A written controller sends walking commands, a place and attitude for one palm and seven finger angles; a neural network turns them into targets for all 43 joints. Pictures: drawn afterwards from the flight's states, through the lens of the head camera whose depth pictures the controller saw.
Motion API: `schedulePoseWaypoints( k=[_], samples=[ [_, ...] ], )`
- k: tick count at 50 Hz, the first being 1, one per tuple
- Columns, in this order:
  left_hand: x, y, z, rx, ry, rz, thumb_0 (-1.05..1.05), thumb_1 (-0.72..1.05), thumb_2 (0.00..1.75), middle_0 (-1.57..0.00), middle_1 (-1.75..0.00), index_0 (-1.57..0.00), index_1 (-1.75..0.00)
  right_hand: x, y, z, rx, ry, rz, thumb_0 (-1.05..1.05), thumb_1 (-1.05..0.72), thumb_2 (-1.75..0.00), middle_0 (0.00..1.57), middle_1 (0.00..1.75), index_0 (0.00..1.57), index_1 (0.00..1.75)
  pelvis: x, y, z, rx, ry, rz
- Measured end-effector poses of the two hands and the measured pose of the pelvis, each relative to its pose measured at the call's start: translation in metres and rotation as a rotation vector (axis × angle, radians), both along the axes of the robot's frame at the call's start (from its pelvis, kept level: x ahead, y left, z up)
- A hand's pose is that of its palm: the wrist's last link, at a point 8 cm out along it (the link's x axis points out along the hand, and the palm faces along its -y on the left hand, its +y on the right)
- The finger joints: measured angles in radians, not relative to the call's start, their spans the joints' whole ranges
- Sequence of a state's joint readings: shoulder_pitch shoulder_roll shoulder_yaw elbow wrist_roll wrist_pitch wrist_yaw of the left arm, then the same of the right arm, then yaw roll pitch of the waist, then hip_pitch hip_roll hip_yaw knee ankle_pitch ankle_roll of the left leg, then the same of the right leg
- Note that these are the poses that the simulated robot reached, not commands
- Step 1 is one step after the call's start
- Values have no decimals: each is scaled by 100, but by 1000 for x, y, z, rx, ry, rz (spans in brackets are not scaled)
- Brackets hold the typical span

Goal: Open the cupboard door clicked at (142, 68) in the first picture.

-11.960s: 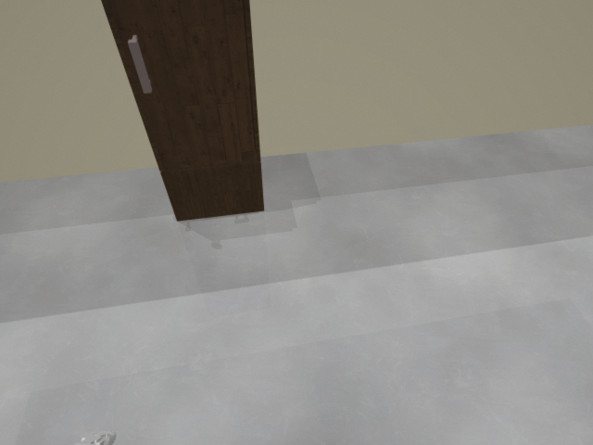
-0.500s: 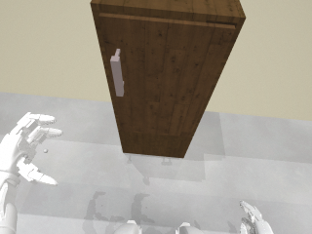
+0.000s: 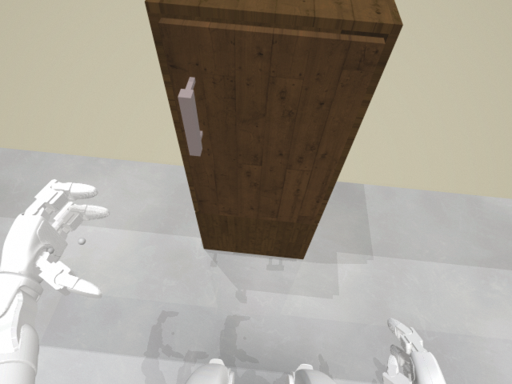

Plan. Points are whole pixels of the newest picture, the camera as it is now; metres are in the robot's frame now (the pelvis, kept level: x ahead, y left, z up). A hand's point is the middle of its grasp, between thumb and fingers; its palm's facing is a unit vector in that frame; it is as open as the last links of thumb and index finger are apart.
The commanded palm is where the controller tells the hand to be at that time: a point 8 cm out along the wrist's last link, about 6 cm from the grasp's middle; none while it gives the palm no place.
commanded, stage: move the hooked fingers beside the handle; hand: left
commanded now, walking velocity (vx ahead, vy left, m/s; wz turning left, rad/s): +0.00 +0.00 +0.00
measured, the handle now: (193, 118) +0.58 +0.16 +0.04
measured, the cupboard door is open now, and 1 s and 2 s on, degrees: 0 0 0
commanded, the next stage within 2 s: none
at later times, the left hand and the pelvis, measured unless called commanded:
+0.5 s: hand (109, 193) +0.38 +0.26 +0.05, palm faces -0.03 -1.00 -0.01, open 14.0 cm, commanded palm +0.36 +0.31 +0.05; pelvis +0.00 +0.01 +0.00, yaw -2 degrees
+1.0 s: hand (129, 158) +0.46 +0.25 +0.05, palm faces -0.04 -1.00 +0.00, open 14.0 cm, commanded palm +0.45 +0.29 +0.05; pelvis +0.00 +0.02 -0.01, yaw -2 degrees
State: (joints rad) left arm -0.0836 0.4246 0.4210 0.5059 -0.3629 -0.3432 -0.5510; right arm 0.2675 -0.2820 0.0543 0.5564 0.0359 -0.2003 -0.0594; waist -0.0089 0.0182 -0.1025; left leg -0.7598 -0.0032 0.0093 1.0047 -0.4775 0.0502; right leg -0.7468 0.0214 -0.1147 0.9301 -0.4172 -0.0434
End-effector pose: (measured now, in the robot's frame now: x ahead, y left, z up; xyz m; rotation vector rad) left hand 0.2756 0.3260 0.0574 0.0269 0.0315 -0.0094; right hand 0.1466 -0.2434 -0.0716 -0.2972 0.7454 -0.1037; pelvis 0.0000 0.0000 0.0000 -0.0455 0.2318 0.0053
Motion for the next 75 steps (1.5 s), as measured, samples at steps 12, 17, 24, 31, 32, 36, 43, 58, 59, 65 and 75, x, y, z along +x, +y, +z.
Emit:
schedulePoseWaypoints(
  k=[12,17,24,31,32,36,43,58,59,65,75],
  samples=[
    [50,-6,-1,-11,4,-23,-1,-50,30,-30,-120,-30,-120,-20,-9,-8,-18,78,-50,1,-91,-89,20,30,20,30,0,0,-3,2,27,-13],
    [66,-10,1,-10,0,-31,-1,-50,30,-30,-120,-30,-120,-37,-12,-11,-19,137,-82,1,-91,-89,20,30,20,30,2,2,-2,3,39,-19],
    [84,-9,-5,-17,9,-21,-1,-50,30,-30,-120,-30,-120,-58,-14,-16,-27,215,-123,1,-91,-89,20,30,20,30,3,5,-3,3,55,-29],
    [105,-11,-5,-21,-3,-24,-1,-50,30,-30,-120,-30,-120,-72,-13,-21,-36,279,-143,1,-91,-89,20,30,20,30,3,8,-5,-1,69,-28],
    [108,-11,-5,-24,-1,-24,-1,-50,30,-30,-120,-30,-120,-74,-13,-21,-38,287,-146,1,-91,-89,20,30,20,30,3,9,-5,-2,71,-28],
    [122,-12,-7,-24,6,-28,-1,-50,30,-30,-120,-30,-120,-80,-12,-23,-41,313,-159,1,-91,-89,20,30,20,30,2,10,-7,-5,82,-30],
    [144,-16,-4,-20,-9,-34,-1,-50,30,-30,-120,-29,-120,-94,-10,-26,-42,372,-182,1,-91,-89,20,30,20,30,2,14,-9,-10,98,-34],
    [185,-22,-2,-18,-14,-27,-1,-50,30,-30,-120,-30,-120,-135,-9,-33,-53,522,-238,1,-91,-89,20,30,20,30,-1,16,-16,-19,138,-37],
    [188,-23,-3,-20,-10,-28,-1,-50,30,-30,-120,-30,-120,-138,-9,-34,-54,533,-242,1,-91,-89,20,30,20,30,-1,16,-16,-20,140,-38],
    [209,-26,-6,-22,16,-24,-1,-50,30,-30,-120,-30,-120,-154,-10,-34,-67,584,-262,1,-91,-89,20,30,20,30,-2,15,-20,-24,168,-39],
    [247,-36,-6,-18,17,-28,-1,-50,30,-30,-120,-30,-120,-176,-8,-34,-73,674,-298,1,-91,-89,20,30,20,30,1,15,-26,-32,219,-43]
  ],
)
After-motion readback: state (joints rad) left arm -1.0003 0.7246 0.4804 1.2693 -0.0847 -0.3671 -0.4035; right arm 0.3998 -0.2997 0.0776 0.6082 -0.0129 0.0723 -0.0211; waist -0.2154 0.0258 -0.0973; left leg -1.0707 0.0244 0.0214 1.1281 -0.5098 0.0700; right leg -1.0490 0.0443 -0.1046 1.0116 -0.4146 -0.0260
